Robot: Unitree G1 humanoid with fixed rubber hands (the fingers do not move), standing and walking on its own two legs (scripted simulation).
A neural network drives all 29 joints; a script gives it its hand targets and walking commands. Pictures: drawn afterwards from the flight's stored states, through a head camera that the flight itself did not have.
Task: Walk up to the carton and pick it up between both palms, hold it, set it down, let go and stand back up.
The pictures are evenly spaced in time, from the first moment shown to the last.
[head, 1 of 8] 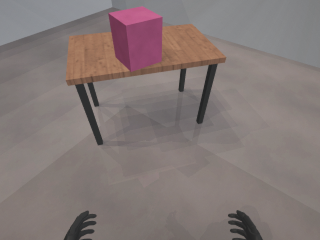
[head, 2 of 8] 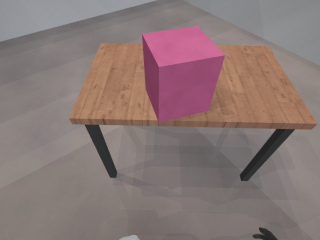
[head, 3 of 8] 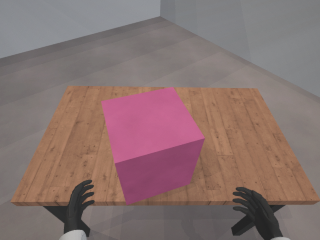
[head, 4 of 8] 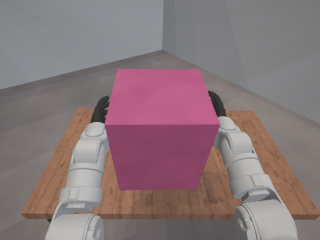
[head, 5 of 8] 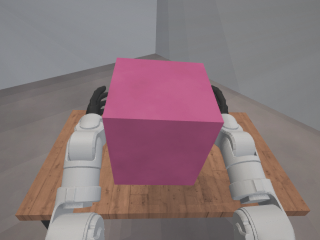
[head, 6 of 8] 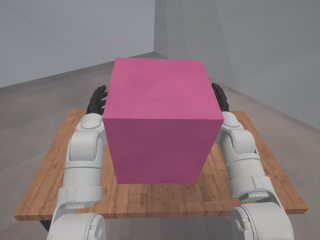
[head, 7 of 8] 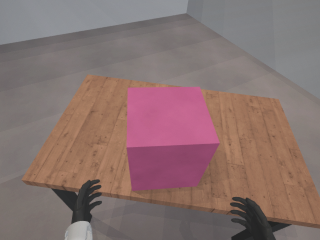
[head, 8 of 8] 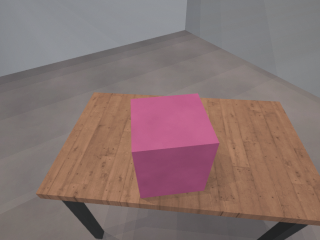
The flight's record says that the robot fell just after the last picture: no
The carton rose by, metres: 0.18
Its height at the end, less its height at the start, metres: +0.00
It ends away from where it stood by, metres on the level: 0.02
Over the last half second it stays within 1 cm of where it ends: yes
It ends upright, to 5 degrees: yes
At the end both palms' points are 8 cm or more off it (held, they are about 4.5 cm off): yes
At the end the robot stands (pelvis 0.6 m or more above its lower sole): yes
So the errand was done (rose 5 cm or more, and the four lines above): yes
